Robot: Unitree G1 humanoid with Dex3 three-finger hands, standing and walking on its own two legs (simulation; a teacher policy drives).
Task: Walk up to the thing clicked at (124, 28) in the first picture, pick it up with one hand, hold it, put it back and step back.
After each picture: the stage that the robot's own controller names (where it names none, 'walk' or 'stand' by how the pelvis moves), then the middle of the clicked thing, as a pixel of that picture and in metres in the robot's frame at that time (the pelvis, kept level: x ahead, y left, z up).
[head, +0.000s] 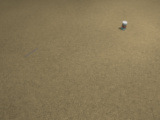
stand; (124, 25) +1.96 -0.62 -0.72
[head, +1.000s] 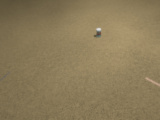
walk; (98, 32) +1.88 -0.11 -0.69
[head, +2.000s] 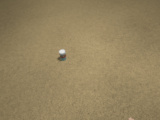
walk; (62, 55) +1.24 +0.29 -0.71
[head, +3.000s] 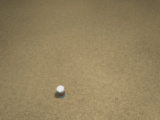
walk; (61, 92) +0.77 +0.24 -0.72
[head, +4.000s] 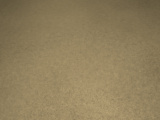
walk; out of the picture +0.43 +0.22 -0.71
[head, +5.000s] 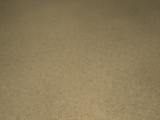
stand; out of the picture +0.36 +0.21 -0.72
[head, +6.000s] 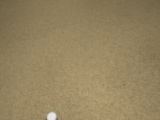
stand; (53, 119) +0.42 +0.26 -0.70
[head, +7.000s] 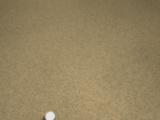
walk; (50, 118) +0.41 +0.18 -0.70
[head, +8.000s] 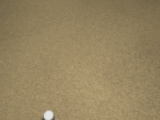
walk; (49, 117) +0.41 +0.26 -0.68
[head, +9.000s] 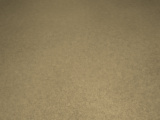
stand; out of the picture +0.43 +0.19 -0.71
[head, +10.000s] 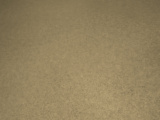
walk; out of the picture +0.37 +0.24 -0.71
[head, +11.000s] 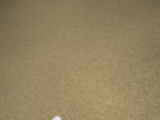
stand; out of the picture +0.41 +0.25 -0.70
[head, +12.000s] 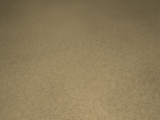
stand; out of the picture +0.40 +0.22 -0.72
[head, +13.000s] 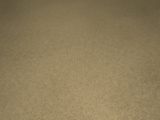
stand; out of the picture +0.41 +0.20 -0.73
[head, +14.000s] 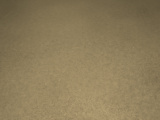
stand; out of the picture +0.41 +0.20 -0.73
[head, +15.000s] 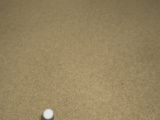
go down; (49, 116) +0.43 +0.20 -0.67
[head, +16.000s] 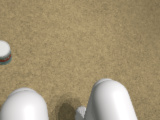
go down; (2, 53) +0.50 +0.24 -0.29
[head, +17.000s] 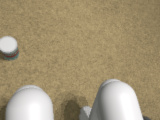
close in; (9, 49) +0.49 +0.24 -0.29
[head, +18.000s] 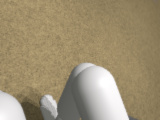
close in; out of the picture +0.48 +0.29 -0.23
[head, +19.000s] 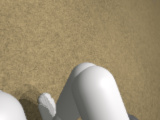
lift; out of the picture +0.47 +0.30 -0.24
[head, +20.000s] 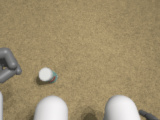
close; (48, 75) +0.46 +0.17 -0.38
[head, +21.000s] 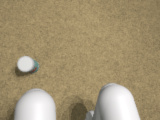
go down; (29, 65) +0.46 +0.18 -0.32
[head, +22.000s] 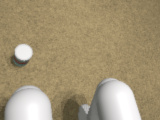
go down; (22, 56) +0.47 +0.18 -0.29
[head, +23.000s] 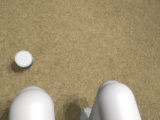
go down; (24, 60) +0.47 +0.19 -0.30
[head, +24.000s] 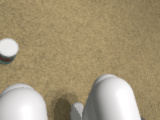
close in; (7, 52) +0.47 +0.20 -0.26
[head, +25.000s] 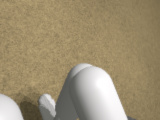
close; out of the picture +0.46 +0.25 -0.24
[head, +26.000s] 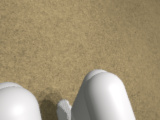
lift; out of the picture +0.46 +0.23 -0.25
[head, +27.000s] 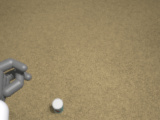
hold; (58, 106) +0.44 +0.14 -0.56
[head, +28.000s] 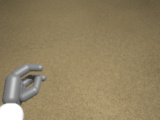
close; out of the picture +0.41 +0.14 -0.67
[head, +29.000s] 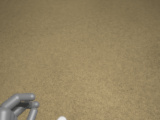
hold; out of the picture +0.42 +0.13 -0.64
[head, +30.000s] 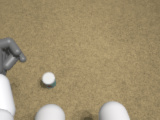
crouch; (49, 80) +0.46 +0.15 -0.44
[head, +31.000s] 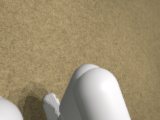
lower; out of the picture +0.46 +0.24 -0.24
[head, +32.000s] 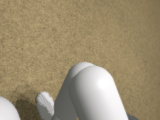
lower; out of the picture +0.46 +0.25 -0.23
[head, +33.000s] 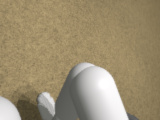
lower; out of the picture +0.46 +0.25 -0.24
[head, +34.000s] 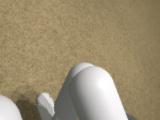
lower; out of the picture +0.46 +0.25 -0.24
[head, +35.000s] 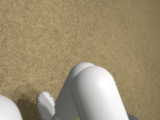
lower; out of the picture +0.46 +0.25 -0.24
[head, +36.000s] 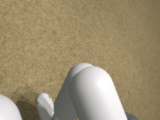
open; out of the picture +0.44 +0.23 -0.23
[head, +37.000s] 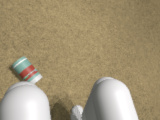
stand; (27, 71) +0.41 +0.14 -0.30
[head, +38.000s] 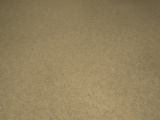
stand; out of the picture +0.34 +0.08 -0.66
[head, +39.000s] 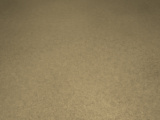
stand; out of the picture +0.35 +0.08 -0.69
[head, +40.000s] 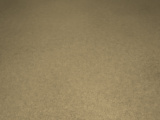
stand; out of the picture +0.35 +0.07 -0.69
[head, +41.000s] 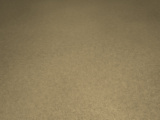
stand; out of the picture +0.37 +0.05 -0.74
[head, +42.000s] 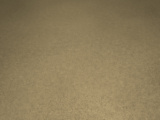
stand; out of the picture +0.34 +0.06 -0.75
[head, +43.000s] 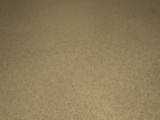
walk; out of the picture +0.33 +0.06 -0.75
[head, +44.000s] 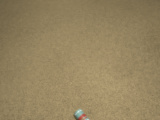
walk; (82, 117) +0.44 +0.03 -0.72
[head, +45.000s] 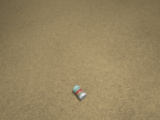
walk; (79, 92) +0.68 +0.08 -0.73
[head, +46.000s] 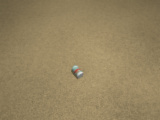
stand; (77, 71) +0.98 +0.04 -0.73
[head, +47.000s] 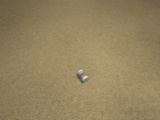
stand; (82, 75) +0.95 +0.01 -0.73
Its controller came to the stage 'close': yes
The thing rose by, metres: 0.01
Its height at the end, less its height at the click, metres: -0.02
